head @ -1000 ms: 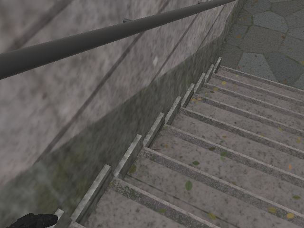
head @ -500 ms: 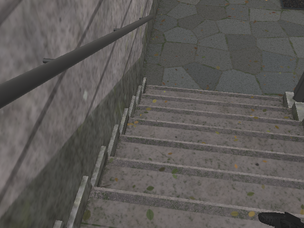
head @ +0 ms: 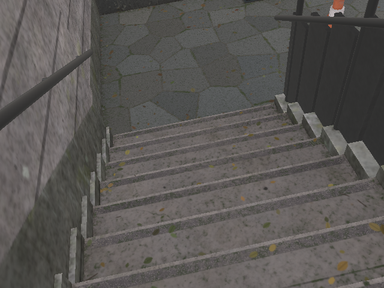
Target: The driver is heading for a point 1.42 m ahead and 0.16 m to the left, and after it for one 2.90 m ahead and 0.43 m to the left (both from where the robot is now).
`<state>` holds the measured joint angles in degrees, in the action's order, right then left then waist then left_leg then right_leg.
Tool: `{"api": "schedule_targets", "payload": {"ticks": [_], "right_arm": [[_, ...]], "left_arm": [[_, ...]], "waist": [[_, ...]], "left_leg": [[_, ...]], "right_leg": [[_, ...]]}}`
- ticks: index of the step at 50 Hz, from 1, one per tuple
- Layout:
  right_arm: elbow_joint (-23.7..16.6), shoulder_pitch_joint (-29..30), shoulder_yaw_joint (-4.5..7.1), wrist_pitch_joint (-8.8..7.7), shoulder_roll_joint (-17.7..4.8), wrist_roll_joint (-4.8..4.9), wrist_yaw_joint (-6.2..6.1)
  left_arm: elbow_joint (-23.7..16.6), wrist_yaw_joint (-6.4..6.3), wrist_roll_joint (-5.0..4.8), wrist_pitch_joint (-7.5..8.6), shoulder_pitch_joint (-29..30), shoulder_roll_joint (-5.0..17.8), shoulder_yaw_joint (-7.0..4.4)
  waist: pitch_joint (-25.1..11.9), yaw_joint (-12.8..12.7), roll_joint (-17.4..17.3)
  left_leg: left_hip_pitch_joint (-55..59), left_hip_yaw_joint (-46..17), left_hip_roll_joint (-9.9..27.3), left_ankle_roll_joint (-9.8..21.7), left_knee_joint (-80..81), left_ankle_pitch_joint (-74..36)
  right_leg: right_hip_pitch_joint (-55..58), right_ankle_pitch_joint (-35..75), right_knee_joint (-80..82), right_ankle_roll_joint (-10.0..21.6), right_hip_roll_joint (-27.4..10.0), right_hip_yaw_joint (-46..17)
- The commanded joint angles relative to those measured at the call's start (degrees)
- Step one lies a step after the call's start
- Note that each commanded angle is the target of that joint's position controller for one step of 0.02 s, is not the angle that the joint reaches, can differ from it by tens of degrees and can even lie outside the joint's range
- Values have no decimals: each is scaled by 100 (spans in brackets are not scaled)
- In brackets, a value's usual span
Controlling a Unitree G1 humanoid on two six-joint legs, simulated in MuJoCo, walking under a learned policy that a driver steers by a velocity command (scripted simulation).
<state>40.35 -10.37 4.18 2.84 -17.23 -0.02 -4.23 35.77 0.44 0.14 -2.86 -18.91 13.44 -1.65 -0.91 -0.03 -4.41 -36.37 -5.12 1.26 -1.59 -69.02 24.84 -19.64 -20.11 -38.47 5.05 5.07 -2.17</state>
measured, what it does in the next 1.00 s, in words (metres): steps on the spot, turning left: left foot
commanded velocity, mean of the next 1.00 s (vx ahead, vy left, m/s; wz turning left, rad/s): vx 0.00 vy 0.00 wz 0.15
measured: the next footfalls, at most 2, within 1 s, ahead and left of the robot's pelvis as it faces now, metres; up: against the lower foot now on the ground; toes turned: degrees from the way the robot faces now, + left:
left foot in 0.58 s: +0.01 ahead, +0.15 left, +0.00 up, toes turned +1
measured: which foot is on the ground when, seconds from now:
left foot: up 0.00-0.56, down 0.58-1.00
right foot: down 0.00-0.58, up 0.60-1.00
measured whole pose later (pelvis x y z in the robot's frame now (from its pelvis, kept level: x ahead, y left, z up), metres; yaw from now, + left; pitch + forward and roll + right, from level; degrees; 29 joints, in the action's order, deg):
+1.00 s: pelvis +0.03 +0.07 +0.01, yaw +15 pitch +2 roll -2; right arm 43.1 -13.5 0.5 2.5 -11.3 0.4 -2.8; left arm 37.6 -2.1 1.0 -2.2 -13.5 13.2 -2.4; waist -0.2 -1.9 4.1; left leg -14.8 -12.4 -7.2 4.2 -35.3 20.7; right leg -31.3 -12.7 -62.4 -7.1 -0.4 -4.1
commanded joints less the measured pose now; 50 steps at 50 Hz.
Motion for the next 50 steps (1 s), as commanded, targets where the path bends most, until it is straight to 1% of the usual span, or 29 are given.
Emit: {"api": "schedule_targets", "payload": {"ticks": [1,3,5,6,9,11,12,14,17,18,20,22,25,26,28,29,30,31,32,33,34,35,37,39,42,45,47,49,50], "right_arm": [[-305,26,209,-37,-535,-136,-36],[-272,-104,134,-89,-303,-121,61],[-322,-117,83,-147,-251,-124,98],[-373,-98,36,-109,-159,-117,86],[-286,-245,-56,-19,40,-98,134],[-347,-108,-114,41,157,15,209],[-195,-265,-78,21,88,13,221],[-169,-423,-20,5,-89,84,196],[-344,-241,25,-23,-249,125,84],[-501,-94,-37,-14,-119,162,94],[-493,-143,-69,-3,-75,198,102],[-473,-280,-77,14,-67,177,140],[-494,-414,-115,-26,51,196,238],[-534,-478,-117,-51,68,185,278],[-481,-797,-125,-89,144,161,325],[-467,-936,-79,-112,9,103,345],[-577,-1249,138,-127,-813,12,297],[-535,-1412,151,-162,-821,-35,369],[-504,-1517,121,-202,-758,-74,405],[-459,-1261,142,-194,-674,21,355],[-593,-922,119,-146,-615,156,318],[-637,-661,60,-88,-488,184,324],[-736,-245,-45,-22,-413,181,307],[-725,-341,-126,23,-439,28,251],[-431,-700,-66,-17,-528,106,108],[-211,-583,-152,-73,-210,132,96],[-19,-586,-206,-87,-54,77,88],[142,-504,-246,-90,56,-4,143],[173,-434,-239,-105,72,-14,166]], "left_arm": [[-554,-165,-8,104,654,953,-266],[-579,-278,45,85,846,883,-184],[-508,-370,33,48,777,837,-114],[-377,-379,-52,13,574,647,-48],[43,-388,-49,8,101,192,130],[278,-394,-58,1,-29,48,140],[335,-402,26,57,-13,135,120],[349,-394,130,145,293,327,21],[308,-380,151,168,480,479,-76],[360,-382,67,141,408,433,-91],[377,-415,14,93,358,537,-157],[324,-428,12,52,550,612,-214],[272,-431,-75,-52,916,713,-269],[253,-436,-152,-83,918,719,-272],[180,-424,-210,-124,1183,823,-283],[164,-416,-250,-115,1111,725,-274],[-30,-386,-15,-73,1030,398,-215],[-352,-412,116,-14,1622,344,-202],[-350,-406,55,63,1693,588,-286],[-313,-408,37,45,1545,528,-268],[-163,-426,122,-22,1396,616,-305],[-109,-408,125,-56,1159,636,-340],[-80,-337,93,-112,861,656,-387],[-322,-331,132,-115,1047,499,-298],[-551,-435,205,-42,1156,373,-254],[-457,-392,168,54,846,346,-172],[-214,-297,125,139,573,299,-150],[-86,-190,58,164,319,192,-127],[-9,-188,8,206,365,266,-144]], "waist": [[-33,231,894],[-323,346,667],[-500,264,743],[-505,192,918],[-498,54,968],[-227,-96,1188],[-372,-62,1118],[-264,-3,1261],[-24,-78,1262],[153,-162,1300],[-26,-254,1147],[-108,-248,1072],[-212,-165,1010],[-227,-92,1014],[-352,191,989],[-367,224,644],[-572,81,-896],[-392,315,-1243],[-269,406,-322],[-207,243,-25],[-91,150,226],[-168,37,185],[-268,-209,287],[-167,-127,176],[-200,-92,-316],[-454,-124,-337],[-587,-140,-281],[-489,-171,-544],[-337,-115,-337]], "left_leg": [[-1088,-160,15,-152,-1035,-1341],[-624,-92,-70,-175,-1530,-1993],[-605,36,-196,-210,-1887,-2109],[-793,93,-202,-260,-1731,-1960],[-708,-210,-177,-300,-1309,-1914],[-814,-800,-182,-236,-149,-1435],[-393,-874,-293,-237,-220,-1647],[11,-930,-378,-241,-9,-1167],[133,-714,-377,-340,-36,-204],[-181,-837,-246,-318,553,279],[88,-459,-130,-328,838,504],[583,-49,-96,-286,1093,574],[1194,331,-211,-95,1887,440],[1306,353,-224,-23,2232,386],[1807,439,-377,250,3584,-465],[2328,-2,-300,488,4260,-1348],[3647,-2186,998,1141,4357,-3969],[3755,-3643,1857,2330,4793,-4686],[3838,-3467,1859,2584,4784,-4060],[3848,-2783,1513,2266,4580,-3686],[3686,-2209,1162,1927,4434,-3667],[3366,-2038,1016,1860,4340,-4111],[2550,-1788,703,1619,4237,-4461],[2327,-1687,611,1634,4197,-4332],[2840,-1995,573,1677,4035,-4521],[2989,-1698,534,1534,3842,-4592],[2652,-1591,518,1399,3763,-4923],[2262,-1460,531,1373,3914,-5050],[2086,-1403,556,1301,4024,-4921]], "right_leg": [[368,1652,1665,553,-1371,-2329],[113,2435,1312,524,-1215,-2070],[269,3440,1024,562,-1174,-1867],[561,3498,971,511,-1113,-1707],[924,3597,703,439,-1090,-1628],[1186,2881,797,300,-1214,-1781],[1091,2954,723,349,-1272,-1795],[825,3163,827,469,-1476,-1781],[744,4032,827,801,-1696,-1940],[1043,4058,865,832,-1835,-2068],[1257,4123,910,954,-1896,-2026],[1049,4010,1040,1090,-1849,-1806],[961,4203,985,1109,-1770,-1413],[1017,4077,910,1086,-1792,-1430],[1040,3655,573,898,-1696,-1205],[680,2988,-57,535,-1444,-892],[-1039,624,-1921,-215,-732,-170],[-2496,-2257,-2677,-670,122,-161],[-2923,-2164,-3403,-807,-46,-637],[-3089,-1676,-3627,-867,-166,-557],[-3130,-1046,-3713,-940,-289,-465],[-2870,-517,-3914,-1026,-404,-471],[-2132,293,-4384,-1101,-370,-404],[-2133,394,-4270,-1230,-198,-230],[-2470,499,-3879,-1313,-182,-316],[-2104,730,-3208,-1282,-486,-300],[-1302,1193,-2862,-1243,-606,-194],[-554,729,-2271,-1202,-649,-98],[-191,560,-1831,-1139,-631,-42]]}}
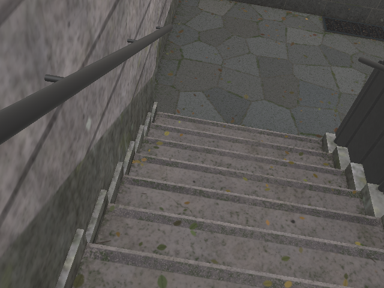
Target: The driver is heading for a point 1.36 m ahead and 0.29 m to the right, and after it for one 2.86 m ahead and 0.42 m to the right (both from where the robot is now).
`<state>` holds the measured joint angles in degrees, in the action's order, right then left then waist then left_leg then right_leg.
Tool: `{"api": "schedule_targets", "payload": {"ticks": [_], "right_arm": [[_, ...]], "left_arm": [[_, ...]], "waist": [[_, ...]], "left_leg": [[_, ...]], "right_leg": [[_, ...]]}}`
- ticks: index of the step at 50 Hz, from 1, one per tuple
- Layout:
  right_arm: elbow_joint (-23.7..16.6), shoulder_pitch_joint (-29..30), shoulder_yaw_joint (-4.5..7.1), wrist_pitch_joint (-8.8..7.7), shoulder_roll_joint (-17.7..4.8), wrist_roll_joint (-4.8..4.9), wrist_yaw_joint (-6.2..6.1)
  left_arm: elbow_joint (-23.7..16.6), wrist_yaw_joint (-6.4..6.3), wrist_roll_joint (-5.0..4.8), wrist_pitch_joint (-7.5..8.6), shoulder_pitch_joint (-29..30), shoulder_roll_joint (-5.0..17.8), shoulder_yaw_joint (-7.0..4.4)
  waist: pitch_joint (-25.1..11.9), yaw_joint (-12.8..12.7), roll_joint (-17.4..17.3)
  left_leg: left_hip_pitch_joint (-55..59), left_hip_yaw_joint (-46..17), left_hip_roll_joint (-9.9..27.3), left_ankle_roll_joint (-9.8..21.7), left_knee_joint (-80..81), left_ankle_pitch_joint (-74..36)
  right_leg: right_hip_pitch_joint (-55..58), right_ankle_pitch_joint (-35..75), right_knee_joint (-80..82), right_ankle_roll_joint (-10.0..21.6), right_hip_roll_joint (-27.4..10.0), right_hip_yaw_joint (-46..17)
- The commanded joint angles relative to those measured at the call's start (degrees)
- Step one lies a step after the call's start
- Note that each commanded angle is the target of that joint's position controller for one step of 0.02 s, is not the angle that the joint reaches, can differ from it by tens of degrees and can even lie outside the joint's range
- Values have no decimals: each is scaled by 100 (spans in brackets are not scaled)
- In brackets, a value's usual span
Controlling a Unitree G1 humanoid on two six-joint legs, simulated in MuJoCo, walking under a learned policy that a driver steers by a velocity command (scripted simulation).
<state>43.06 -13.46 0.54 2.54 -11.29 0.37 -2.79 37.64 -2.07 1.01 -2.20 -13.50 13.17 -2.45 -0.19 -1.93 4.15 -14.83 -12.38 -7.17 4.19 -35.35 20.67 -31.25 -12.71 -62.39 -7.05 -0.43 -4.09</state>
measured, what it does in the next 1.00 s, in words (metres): goes down, turning right: right foot, then left foot 0.15 m lower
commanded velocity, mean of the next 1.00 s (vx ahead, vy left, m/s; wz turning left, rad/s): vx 0.37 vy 0.00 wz -0.22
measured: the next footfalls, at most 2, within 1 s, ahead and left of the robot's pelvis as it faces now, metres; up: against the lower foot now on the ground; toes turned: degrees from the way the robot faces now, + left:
right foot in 0.08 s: +0.01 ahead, -0.16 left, +0.00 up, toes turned -2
left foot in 0.76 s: +0.31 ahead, -0.03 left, -0.15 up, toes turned -25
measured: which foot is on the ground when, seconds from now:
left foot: down 0.00-0.38, up 0.40-0.74, down 0.76-1.00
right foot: up 0.00-0.06, down 0.08-0.76, up 0.78-1.00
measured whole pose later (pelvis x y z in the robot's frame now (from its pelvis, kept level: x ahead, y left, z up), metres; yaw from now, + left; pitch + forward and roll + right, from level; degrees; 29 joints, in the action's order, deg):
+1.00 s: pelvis +0.32 -0.12 -0.17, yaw -16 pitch +3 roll +3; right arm 54.4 -34.5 1.9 -3.9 -9.1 0.0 -1.2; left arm 40.6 -1.8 0.5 4.8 -7.2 10.8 -0.3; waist -2.1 3.3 2.2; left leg -12.9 -6.2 -9.5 4.8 -37.0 25.9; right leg -45.3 0.2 -62.2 -0.8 -4.3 -8.3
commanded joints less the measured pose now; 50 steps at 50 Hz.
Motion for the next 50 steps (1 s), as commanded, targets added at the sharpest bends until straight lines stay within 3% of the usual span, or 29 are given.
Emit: {"api": "schedule_targets", "payload": {"ticks": [1,4,6,9,12,16,18,19,20,21,22,24,26,27,29,32,34,37,38,39,40,41,42,43,45,46,48,49,50], "right_arm": [[-31,-90,138,-100,-559,-53,56],[213,-42,74,-178,-461,-40,116],[160,-323,208,-296,-795,-137,132],[-49,109,333,-131,-921,141,-30],[-90,-155,369,-351,-667,160,-9],[-65,-189,505,-558,-950,195,52],[-182,-6,505,-618,-960,70,80],[-422,546,464,-672,-856,29,89],[-693,888,410,-817,-705,-134,124],[-758,932,415,-963,-754,-58,147],[-742,917,436,-1008,-880,51,127],[-600,948,475,-960,-991,-77,183],[-421,681,503,-928,-1041,-204,371],[-492,922,508,-956,-1021,-171,462],[-798,1334,363,-923,-599,-389,547],[-878,561,433,-659,-463,-159,431],[-799,104,468,-530,-584,-118,298],[-351,-1190,546,-711,-782,-92,351],[99,-2440,561,-722,-732,-54,369],[521,-3245,378,-745,-583,-141,474],[491,-2903,320,-737,-692,-104,560],[354,-2650,366,-706,-602,-13,544],[174,-2083,391,-675,-687,8,568],[245,-1680,673,-674,-1692,-22,508],[128,-892,319,-937,-749,-56,279],[169,-764,291,-916,-749,2,150],[438,-1058,403,-833,-1030,-98,45],[465,-1065,401,-800,-1041,-102,60],[573,-1496,352,-812,-633,76,16]], "left_arm": [[-137,69,-107,166,-182,262,-60],[26,117,-161,128,-425,180,-41],[199,77,-121,50,-602,891,-211],[164,120,-259,52,-616,555,-185],[86,-16,-425,327,-650,264,-69],[-112,8,-414,470,-611,332,-106],[118,91,-379,534,-1324,466,-191],[431,109,-345,604,-2341,849,-348],[439,177,-352,636,-2771,1364,-452],[395,223,-438,683,-2720,1169,-367],[182,185,-460,702,-2260,1084,-328],[16,57,-353,499,-1853,861,-233],[65,-75,-198,422,-1749,843,-169],[202,-189,-260,451,-1847,773,-135],[277,-393,-362,412,-1469,663,-75],[662,-450,-246,374,-1317,817,-111],[697,-345,-400,382,-1178,617,-87],[830,-229,-362,371,-751,441,-8],[883,-88,-212,446,-549,402,-17],[845,19,-9,548,-993,-374,132],[747,39,-247,694,-2048,-365,203],[724,117,-312,784,-1706,189,167],[615,125,-178,789,-1329,486,90],[327,44,-275,790,-1141,432,111],[-27,-21,-359,749,634,830,-41],[-80,-83,-215,742,629,632,-20],[145,-10,160,738,79,36,131],[238,43,2,698,-115,70,107],[198,96,-64,722,127,191,81]], "waist": [[-275,102,-1256],[71,-23,-1172],[228,408,-255],[185,469,-351],[-10,576,-1067],[357,388,-926],[84,76,-655],[-264,-408,193],[-182,-522,1399],[-31,-519,995],[333,-299,395],[255,-121,-520],[0,9,69],[11,-2,288],[296,74,-216],[-109,356,202],[-33,537,199],[-36,1042,-118],[-285,1551,-791],[-449,1170,-1886],[-727,340,-2764],[-812,413,-1761],[-605,293,-676],[-542,-17,-866],[726,-72,152],[877,-177,257],[65,-197,-783],[-51,-335,-621],[-23,25,-624]], "left_leg": [[-169,-662,1426,687,789,-4459],[-51,-966,1457,442,1276,-2382],[42,-633,1050,127,1134,-1809],[648,-152,697,322,763,396],[892,-400,1107,528,649,-352],[933,-790,1822,801,305,-1273],[338,-159,1527,560,-680,-1961],[-1092,725,760,80,-2425,-2414],[-3251,1020,21,-345,-3941,1016],[-4300,321,238,-212,-3942,1747],[-4568,200,483,-236,-3903,1434],[-4238,345,858,-339,-2844,505],[-3219,561,766,-321,-2194,-1205],[-3079,409,779,-274,-1849,-1929],[-1198,959,304,-185,-90,-4352],[1189,1161,-24,-595,-695,-5107],[1064,1057,183,-662,-438,-4111],[585,983,1017,-191,2249,-4289],[2031,716,1481,312,2522,-5029],[3781,108,1914,621,40,-7141],[4069,-885,2355,1170,-535,-7879],[3926,-1140,2484,1579,-23,-6159],[2982,-1228,2384,1615,433,-5165],[2152,-3234,2949,2198,1069,-2070],[21,-3062,2562,1697,1395,-1803],[-1026,-2068,1746,1427,1470,-2065],[-1790,-1161,1346,1220,1083,-3461],[-2027,-845,1239,1113,887,-3498],[-1125,-1132,1097,1119,396,-2524]], "right_leg": [[1276,-359,1023,125,-50,177],[2021,-65,3551,372,-179,-179],[2209,937,3347,692,-99,-397],[1049,-984,3236,1196,298,-499],[726,-231,2304,1233,350,-394],[-14,-555,1919,1370,254,-289],[905,-142,2213,1580,338,-460],[2580,674,2882,2022,98,-1494],[3788,1722,3655,2759,-890,-3756],[4204,1117,3828,3001,-1253,-4607],[4060,1385,3619,2857,-1282,-4296],[3639,1963,3302,2417,-1001,-3219],[2792,2418,3224,2096,-465,-2547],[2595,2005,3105,1987,-393,-2488],[359,642,3079,1697,329,-1725],[-1120,117,2885,1636,499,-1810],[-440,294,1931,1526,483,-1717],[1613,1972,-1228,1378,521,-1116],[506,692,-3700,1248,922,-754],[-2129,-3523,-5683,1235,1384,-767],[-3055,-3328,-5815,1182,1014,-1094],[-3593,-2421,-4871,1126,323,-714],[-3401,-1734,-4440,1089,35,-344],[-3331,-1743,-4071,928,-170,-378],[-3000,-241,-1540,701,-747,-996],[-1894,359,-41,542,-679,-692],[137,1823,-10,513,-373,-288],[610,2132,-127,541,-210,3],[-326,2903,273,668,-404,-526]]}}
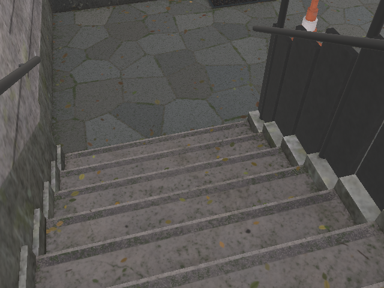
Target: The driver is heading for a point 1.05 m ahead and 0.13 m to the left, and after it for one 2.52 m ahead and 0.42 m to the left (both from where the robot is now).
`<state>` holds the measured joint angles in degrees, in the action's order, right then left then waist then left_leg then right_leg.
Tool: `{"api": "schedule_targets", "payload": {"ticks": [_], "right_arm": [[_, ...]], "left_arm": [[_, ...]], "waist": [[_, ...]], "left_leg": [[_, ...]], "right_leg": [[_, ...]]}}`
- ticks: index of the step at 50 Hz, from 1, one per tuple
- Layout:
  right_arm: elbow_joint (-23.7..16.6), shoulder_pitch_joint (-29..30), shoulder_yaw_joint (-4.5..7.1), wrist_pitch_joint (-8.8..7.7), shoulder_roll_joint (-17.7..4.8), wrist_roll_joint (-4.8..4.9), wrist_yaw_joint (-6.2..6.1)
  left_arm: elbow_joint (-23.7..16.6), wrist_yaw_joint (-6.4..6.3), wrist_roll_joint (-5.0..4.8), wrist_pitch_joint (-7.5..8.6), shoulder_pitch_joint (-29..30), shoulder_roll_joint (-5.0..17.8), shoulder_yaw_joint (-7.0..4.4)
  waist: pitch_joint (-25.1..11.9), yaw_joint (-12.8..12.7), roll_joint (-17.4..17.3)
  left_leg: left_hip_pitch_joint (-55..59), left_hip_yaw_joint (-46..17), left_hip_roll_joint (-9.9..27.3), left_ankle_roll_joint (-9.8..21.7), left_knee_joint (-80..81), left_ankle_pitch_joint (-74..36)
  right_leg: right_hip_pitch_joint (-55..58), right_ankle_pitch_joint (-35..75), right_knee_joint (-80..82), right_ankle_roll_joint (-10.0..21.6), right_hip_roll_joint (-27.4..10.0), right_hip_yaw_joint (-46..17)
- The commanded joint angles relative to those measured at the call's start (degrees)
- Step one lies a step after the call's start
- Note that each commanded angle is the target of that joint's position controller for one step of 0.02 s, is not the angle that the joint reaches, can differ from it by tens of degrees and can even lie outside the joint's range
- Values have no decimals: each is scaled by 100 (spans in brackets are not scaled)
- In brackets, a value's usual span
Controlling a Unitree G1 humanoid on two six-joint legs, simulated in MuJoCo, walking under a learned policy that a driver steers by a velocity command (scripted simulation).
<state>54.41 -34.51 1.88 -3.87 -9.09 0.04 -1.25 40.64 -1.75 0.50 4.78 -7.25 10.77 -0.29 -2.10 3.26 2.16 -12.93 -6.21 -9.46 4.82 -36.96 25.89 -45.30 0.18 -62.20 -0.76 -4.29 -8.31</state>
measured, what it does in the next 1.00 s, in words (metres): goes down, turning left: right foot 0.15 m lower, then left foot 0.15 m lower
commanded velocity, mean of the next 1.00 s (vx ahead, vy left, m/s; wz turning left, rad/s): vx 0.50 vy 0.00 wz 0.33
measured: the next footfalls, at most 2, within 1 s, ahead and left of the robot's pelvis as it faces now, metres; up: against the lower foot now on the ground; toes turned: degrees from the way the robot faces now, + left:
right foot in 0.22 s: +0.29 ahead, -0.16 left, -0.15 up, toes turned +15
left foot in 0.86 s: +0.51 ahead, +0.22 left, -0.31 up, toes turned +24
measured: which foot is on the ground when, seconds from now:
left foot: down 0.00-0.22, up 0.24-0.84, down 0.86-1.00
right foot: up 0.00-0.20, down 0.22-0.86, up 0.88-1.00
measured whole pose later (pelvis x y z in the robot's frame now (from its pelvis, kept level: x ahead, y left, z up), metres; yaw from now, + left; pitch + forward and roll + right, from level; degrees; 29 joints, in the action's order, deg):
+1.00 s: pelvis +0.49 +0.11 -0.30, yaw +20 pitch +2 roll -1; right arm 51.7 -14.7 2.0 -1.8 -12.0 -0.9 3.0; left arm 53.6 -3.2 -2.8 1.4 -25.1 13.2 -2.6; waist -0.2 -4.7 0.9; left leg -22.0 3.5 0.6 2.4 -37.9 17.4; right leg -36.7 -32.9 -104.9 -1.7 -1.3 -6.9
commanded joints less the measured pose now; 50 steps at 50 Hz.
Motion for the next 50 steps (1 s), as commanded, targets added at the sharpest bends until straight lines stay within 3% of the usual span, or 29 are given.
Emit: {"api": "schedule_targets", "payload": {"ticks": [1,3,5,8,10,11,12,13,14,15,16,18,19,21,23,25,28,30,33,37,40,42,43,44,45,46,47,49,50], "right_arm": [[-519,183,167,-169,-707,253,-169],[-563,-42,146,-29,-462,371,-262],[-504,-17,168,235,-642,212,-291],[-638,234,192,390,-662,186,-369],[-472,218,166,421,-640,251,-298],[-322,214,139,397,-616,228,-215],[-134,-282,66,278,-189,217,-50],[-299,-1332,56,164,-190,415,15],[-600,-1188,44,124,-431,529,-41],[-870,-125,73,239,-609,488,-147],[-1065,841,139,410,-800,385,-285],[-1282,1139,190,649,-809,199,-373],[-1324,1141,201,607,-703,105,-323],[-1193,907,371,416,-936,104,-184],[-1235,1234,259,364,-408,16,-22],[-1183,1118,265,372,-499,59,90],[-1624,2239,347,402,-795,107,147],[-1832,2664,326,336,-768,112,246],[-1931,3100,206,178,-491,-40,505],[-2184,3716,96,198,-531,225,593],[-1948,3377,137,116,-768,159,518],[-1318,1268,394,132,-1257,-52,390],[-743,120,488,147,-1562,-216,349],[-774,45,361,211,-1651,-318,383],[-762,-219,425,343,-1692,-154,437],[-367,-295,558,382,-2122,-18,437],[-304,294,426,348,-1686,40,357],[-395,1455,167,77,-1083,-111,407],[-444,1873,61,-70,-691,-165,464]], "left_arm": [[-392,88,22,83,267,554,-154],[-771,243,89,241,1206,463,-83],[-1003,409,65,231,1482,125,-68],[-947,366,-155,39,653,252,-223],[-518,322,-98,24,-669,432,-384],[2,312,5,34,-2097,737,-538],[374,355,56,21,-3165,900,-518],[496,438,-22,-12,-3092,1195,-520],[584,523,-192,-95,-2889,1665,-692],[671,485,-249,-136,-2451,1224,-589],[546,445,-49,-135,-1807,701,-409],[492,441,52,-19,-871,396,-203],[655,377,47,26,-887,111,-115],[812,250,54,149,-1187,170,-107],[1209,75,150,140,-1718,503,-180],[1260,82,144,153,-1787,839,-259],[1384,78,-80,192,-2205,636,-225],[1451,55,14,181,-2496,683,-241],[1471,-72,46,66,-2639,567,-160],[1404,-110,-153,-185,-2546,952,-255],[1469,-99,-213,-283,-2562,1188,-401],[1559,-28,-123,-234,-2366,1034,-372],[1843,36,-239,-145,-2769,552,-352],[1816,152,-365,2,-3719,326,-211],[1666,207,-473,121,-3652,712,-280],[982,131,-565,97,-2796,569,-225],[775,-68,-522,-61,-1953,602,-238],[815,-292,-224,-387,-1866,505,-248],[914,-264,-229,-455,-2124,579,-356]], "waist": [[293,-187,-93],[558,211,-162],[504,549,-625],[367,286,-1194],[78,-448,-591],[-226,-1089,-350],[-905,-1294,680],[-1208,-556,2047],[-1421,-428,2370],[-518,-430,1043],[198,-502,131],[1029,-31,-46],[1005,61,412],[796,152,237],[451,-17,514],[209,57,237],[548,-392,230],[813,-635,314],[1052,-885,-23],[1476,-1188,157],[1033,-1070,12],[-30,-12,-88],[-810,304,-1091],[-1825,118,-1836],[-2491,340,-1782],[-2332,260,-1690],[-1356,65,-751],[-20,-456,117],[167,-768,241]], "left_leg": [[-231,-2053,1304,1065,185,-2283],[281,-2114,1078,919,-286,-1232],[-1126,-1616,586,606,-214,-777],[-600,-1895,634,578,-1185,-938],[-587,-1740,448,353,-2789,-887],[-1725,-1437,230,81,-4314,-98],[-3326,-1212,-327,-173,-6879,2733],[-4253,-1299,-110,-388,-8161,2479],[-4798,-837,187,-570,-8674,2021],[-5222,-176,626,-578,-7952,922],[-4910,-50,858,-423,-7796,240],[-4153,-474,1183,-282,-6517,-695],[-4048,-600,1211,-205,-6112,-1226],[-3524,-899,1240,-182,-4086,-2602],[-3374,-676,1189,-305,-3356,-3162],[-3549,-695,1149,-258,-3413,-3514],[-4353,-997,1126,-69,-2104,-4302],[-4772,-931,1150,-24,-1838,-4372],[-3306,-320,955,-60,-341,-5688],[-2727,221,1187,-357,871,-4696],[-1544,256,1363,-304,1510,-4002],[1124,726,1268,-42,1587,-4599],[3395,202,2090,426,587,-7059],[4719,-504,3024,869,-1153,-8325],[4651,-1129,3350,1361,-754,-6862],[3943,-2371,3953,1833,849,-3456],[2749,-2388,3650,1586,1640,-1435],[232,-1987,3678,1327,1569,-2636],[-582,-1231,3272,782,1343,-2601]], "right_leg": [[-131,1737,1099,116,101,-208],[-402,2292,2844,97,106,-349],[1903,3018,3702,-9,747,376],[2520,2151,4114,45,416,-172],[3844,2032,4518,188,123,-22],[5483,2277,3924,230,-277,-142],[7297,3952,2304,371,-929,-459],[7449,4633,2231,793,-1738,-1764],[7105,1676,3110,1693,-2499,-2928],[5917,-1525,4135,1851,-2251,-2906],[4430,-2785,4639,1816,-2033,-2611],[2358,-2744,4667,1439,-1481,-1851],[2150,-2173,4455,1063,-1174,-1304],[1967,-489,4461,881,-715,-331],[2447,654,4275,1106,-847,-233],[2920,859,3930,1184,-1019,-183],[3840,-341,3728,821,-989,-25],[4289,-378,3490,796,-1078,1],[3123,-1153,3022,721,-818,606],[3273,-1240,2468,850,-776,360],[3684,-66,1337,825,-796,90],[3008,384,-1116,603,-302,179],[1164,-3416,-3748,81,526,424],[-250,-5734,-5560,-103,524,-361],[-487,-5640,-5580,-196,436,-792],[-1241,-4847,-5491,-343,486,-152],[-1437,-3759,-4746,-333,101,290],[-637,-2951,-4687,-77,21,114],[-180,-1783,-3380,149,-130,-376]]}}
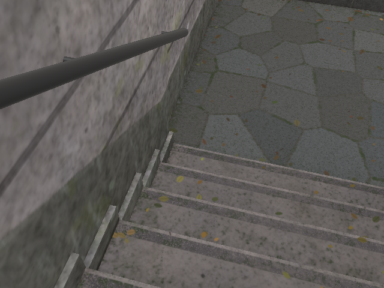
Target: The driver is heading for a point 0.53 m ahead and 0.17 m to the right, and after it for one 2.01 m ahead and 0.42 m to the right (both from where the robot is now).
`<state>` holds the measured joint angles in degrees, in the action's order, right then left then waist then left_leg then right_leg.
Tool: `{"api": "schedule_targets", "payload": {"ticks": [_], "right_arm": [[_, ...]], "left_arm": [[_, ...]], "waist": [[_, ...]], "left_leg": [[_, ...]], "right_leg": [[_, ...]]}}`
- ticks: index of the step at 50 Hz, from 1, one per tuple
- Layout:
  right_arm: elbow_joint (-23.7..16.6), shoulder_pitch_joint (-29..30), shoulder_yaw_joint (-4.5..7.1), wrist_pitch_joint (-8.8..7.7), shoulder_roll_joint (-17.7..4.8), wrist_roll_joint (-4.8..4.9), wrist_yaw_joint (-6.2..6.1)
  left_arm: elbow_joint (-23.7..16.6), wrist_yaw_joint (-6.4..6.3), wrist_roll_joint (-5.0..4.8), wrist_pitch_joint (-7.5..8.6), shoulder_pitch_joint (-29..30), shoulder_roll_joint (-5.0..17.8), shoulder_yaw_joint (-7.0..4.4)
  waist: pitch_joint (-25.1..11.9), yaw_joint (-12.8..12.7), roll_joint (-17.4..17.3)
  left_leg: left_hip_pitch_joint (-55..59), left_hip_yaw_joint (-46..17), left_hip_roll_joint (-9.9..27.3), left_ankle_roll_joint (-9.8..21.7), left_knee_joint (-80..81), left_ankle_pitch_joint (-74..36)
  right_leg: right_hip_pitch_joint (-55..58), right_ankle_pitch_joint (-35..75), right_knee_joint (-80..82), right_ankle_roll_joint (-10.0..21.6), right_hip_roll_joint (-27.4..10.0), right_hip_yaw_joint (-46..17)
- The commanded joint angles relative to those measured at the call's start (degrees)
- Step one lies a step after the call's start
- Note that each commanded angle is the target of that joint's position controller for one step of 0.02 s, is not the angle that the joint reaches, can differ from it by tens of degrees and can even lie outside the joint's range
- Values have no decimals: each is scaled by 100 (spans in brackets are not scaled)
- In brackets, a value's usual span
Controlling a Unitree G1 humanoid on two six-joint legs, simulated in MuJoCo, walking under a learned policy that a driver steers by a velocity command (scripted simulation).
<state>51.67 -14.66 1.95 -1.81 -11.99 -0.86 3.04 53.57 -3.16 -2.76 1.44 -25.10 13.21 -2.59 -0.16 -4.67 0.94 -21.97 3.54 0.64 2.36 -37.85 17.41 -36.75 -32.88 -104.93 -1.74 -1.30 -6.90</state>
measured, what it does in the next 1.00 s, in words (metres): goes down, turning right: right foot 0.15 m lower, then left foot 0.15 m lower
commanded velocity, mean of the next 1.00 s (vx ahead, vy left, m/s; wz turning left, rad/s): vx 0.40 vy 0.00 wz -0.28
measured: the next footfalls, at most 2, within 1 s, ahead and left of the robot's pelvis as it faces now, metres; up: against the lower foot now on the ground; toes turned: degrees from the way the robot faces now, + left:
right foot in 0.42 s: +0.32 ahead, -0.20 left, -0.15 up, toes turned -14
left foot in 0.94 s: +0.63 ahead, -0.09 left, -0.31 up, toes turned -22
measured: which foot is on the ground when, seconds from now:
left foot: down 0.00-0.42, up 0.44-0.92, down 0.94-1.00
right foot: up 0.00-0.40, down 0.42-0.94, up 0.96-1.00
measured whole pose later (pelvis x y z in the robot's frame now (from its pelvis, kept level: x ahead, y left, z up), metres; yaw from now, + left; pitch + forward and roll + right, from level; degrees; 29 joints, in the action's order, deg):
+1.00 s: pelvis +0.48 -0.13 -0.28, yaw -17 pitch +3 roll -3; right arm 43.0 -13.7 3.3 -1.6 -12.2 0.6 3.0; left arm 48.6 -3.1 -0.6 2.4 -21.2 10.1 -1.1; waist -1.2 -1.8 -1.8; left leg -21.1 -4.8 -2.0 3.1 -19.9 -1.3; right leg -26.2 -50.8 -88.8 1.6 7.0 -0.4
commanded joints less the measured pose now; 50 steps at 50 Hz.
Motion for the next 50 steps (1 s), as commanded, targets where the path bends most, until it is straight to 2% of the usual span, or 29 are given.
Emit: {"api": "schedule_targets", "payload": {"ticks": [1,3,5,7,8,10,12,13,18,20,21,22,23,24,25,26,27,28,31,32,33,34,37,39,45,47,48,49,50], "right_arm": [[-132,79,21,-357,-322,-77,40],[-2,-178,19,-418,-419,-22,-194],[250,-518,73,-363,-703,-195,-444],[268,-639,86,-376,-511,22,-558],[396,-908,86,-364,-505,117,-616],[362,-979,87,-356,-486,119,-722],[204,-866,128,-370,-641,13,-755],[198,-920,156,-355,-667,76,-758],[166,-1205,368,-144,-983,190,-692],[121,-851,429,-98,-1260,169,-614],[265,-773,424,-180,-1177,99,-610],[63,-1509,247,-349,-358,-87,-547],[-28,-2148,162,-557,-595,97,-381],[-637,-1153,170,-585,-665,274,-423],[-955,-196,103,-503,-551,436,-580],[-963,186,75,-390,-607,412,-744],[-1064,172,49,-296,-575,254,-826],[-899,-138,181,-230,-841,151,-822],[-1068,280,286,-176,-760,-122,-736],[-924,-55,177,-137,-341,-230,-675],[-586,-798,206,-170,-401,-178,-523],[-628,-649,304,-207,-670,-8,-369],[-1059,557,215,-123,-412,-95,-254],[-1263,969,154,-30,-187,-53,-157],[-1430,576,209,-18,-470,236,14],[-1026,-497,292,-44,-463,147,-32],[-749,-1396,396,-38,-702,76,-45],[-481,-2131,462,45,-1110,72,-16],[-456,-1933,366,165,-910,237,13]], "left_arm": [[-395,-101,87,-140,-390,367,-201],[-634,-3,120,-98,27,314,-269],[-769,142,158,-79,146,192,-231],[-1100,281,74,-45,632,395,-276],[-1148,346,148,1,953,367,-269],[-1356,464,245,10,1345,234,-218],[-1466,549,245,-4,1736,196,-176],[-1528,583,207,-42,1920,46,-117],[-1783,651,71,-132,2352,231,-98],[-1231,572,61,-89,754,530,-306],[-768,485,173,-170,-178,1002,-528],[-558,568,301,-57,-393,1619,-486],[-584,665,185,-93,-735,1582,-451],[-509,640,53,-164,-1054,1605,-535],[-318,549,30,-169,-883,1508,-489],[-533,525,172,-116,-209,1162,-368],[-700,547,246,14,383,1129,-326],[-866,582,308,148,877,658,-169],[-952,277,207,231,1108,654,-142],[-697,168,275,146,857,536,-124],[-676,131,379,141,802,636,-157],[-562,57,206,213,420,596,-168],[-328,-116,-12,206,-29,107,-13],[-220,-179,103,97,-209,17,49],[-544,-250,256,33,-153,356,-54],[-607,-152,230,65,-48,148,-1],[-705,-44,312,116,53,63,32],[-652,122,241,204,-516,-56,97],[-768,208,128,222,-776,163,164]], "waist": [[102,-78,-153],[327,72,-678],[-50,2,-884],[20,137,-749],[126,309,-806],[487,342,-564],[549,553,-494],[498,682,-522],[936,1021,-547],[126,108,-113],[-424,-385,57],[-690,97,2082],[-2362,100,2171],[-2647,-249,1587],[-1865,-153,714],[-1036,34,-362],[-723,404,-260],[-258,744,-533],[104,887,-63],[-259,963,156],[-657,1098,344],[-607,867,302],[-37,467,139],[136,232,280],[513,44,137],[144,437,-176],[-308,734,-730],[-1464,820,-1779],[-2370,765,-1522]], "left_leg": [[57,-1753,1980,704,1439,-1969],[-40,-953,1484,584,1859,-2229],[414,-877,1578,832,1429,-2981],[979,-665,1505,544,1299,-1916],[1221,-744,1585,483,1099,-1825],[668,-90,1367,294,722,-1265],[-158,432,1177,138,441,-406],[-167,414,1230,153,218,-200],[812,-71,1871,100,-1028,-844],[652,267,1625,-4,-2970,-2314],[-47,610,1075,-293,-5329,-1839],[-2744,376,347,-638,-8367,3423],[-3268,-764,338,-727,-8739,3537],[-3765,-856,194,-803,-8129,3157],[-4592,-680,265,-775,-7741,2459],[-4572,-800,463,-563,-7019,1598],[-4211,-1016,519,-504,-6829,1460],[-3837,-1329,668,-335,-5531,371],[-2303,-974,599,-541,-2743,-1246],[-1459,-754,479,-551,-2371,-1791],[-704,-717,338,-482,-2669,-2912],[-1452,-1018,405,-377,-2141,-3873],[-1151,-938,195,-250,-357,-4933],[-743,-804,-28,-328,303,-4987],[-841,-1229,286,-197,1967,-3760],[812,-629,62,0,2400,-4384],[2347,-1000,436,235,1862,-6708],[5116,-2094,1553,1294,148,-8724],[5518,-2733,1816,1655,-40,-8036]], "right_leg": [[-867,1908,1367,339,-464,-521],[-624,3174,3344,192,-396,-553],[-716,3639,3309,144,-288,-417],[-1261,4587,4385,317,-316,-773],[-1452,4893,4728,416,-204,-740],[-1008,5865,5869,442,-112,-533],[205,6842,6502,375,27,102],[479,6900,6695,360,62,282],[293,4757,7530,397,-228,550],[2459,4314,8085,687,223,1208],[3999,5575,8158,1089,110,1079],[5939,8817,6301,1583,-567,95],[6914,7375,5985,2469,-1077,-1321],[6652,4510,7624,2888,-1677,-2715],[6098,2778,8390,2834,-1901,-3417],[4989,1820,8613,2515,-1880,-3577],[3970,1979,8423,2544,-1931,-3895],[2885,2172,8011,2173,-1642,-3191],[1116,4429,7991,1672,-523,-1496],[908,5705,7678,1578,-299,-992],[843,6530,7460,1588,-302,-779],[1566,5633,7302,1481,-347,-773],[1235,4036,6942,1184,-101,-438],[1083,3355,6701,1130,-37,-388],[1946,3525,5144,1435,-492,-1069],[1373,3432,3902,1216,-102,-521],[349,2160,2535,926,279,-2],[-1747,-1957,-410,178,961,596],[-2258,-2248,-1428,-225,466,369]]}}
Velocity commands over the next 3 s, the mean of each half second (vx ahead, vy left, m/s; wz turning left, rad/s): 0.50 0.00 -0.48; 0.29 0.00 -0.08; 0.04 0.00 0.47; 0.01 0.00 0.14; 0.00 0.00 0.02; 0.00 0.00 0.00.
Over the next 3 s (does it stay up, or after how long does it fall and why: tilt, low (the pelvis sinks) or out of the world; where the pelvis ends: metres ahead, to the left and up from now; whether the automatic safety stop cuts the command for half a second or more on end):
stays up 0.37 -0.21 -0.13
